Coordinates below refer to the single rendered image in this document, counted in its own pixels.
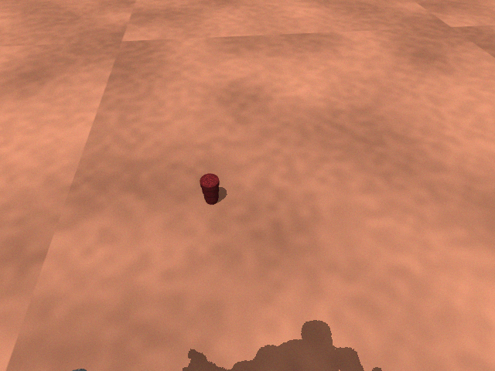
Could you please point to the cup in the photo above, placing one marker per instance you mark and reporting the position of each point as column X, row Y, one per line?
column 210, row 187

